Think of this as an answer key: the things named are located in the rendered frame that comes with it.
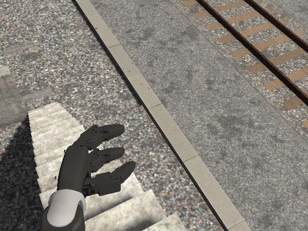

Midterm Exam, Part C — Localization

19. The left robot forearm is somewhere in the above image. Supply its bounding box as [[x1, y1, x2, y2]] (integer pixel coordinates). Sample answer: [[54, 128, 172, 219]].
[[39, 189, 87, 231]]

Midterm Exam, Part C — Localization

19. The robot left hand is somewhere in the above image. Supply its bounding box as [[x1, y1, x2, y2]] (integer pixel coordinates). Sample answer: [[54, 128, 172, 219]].
[[55, 124, 136, 198]]

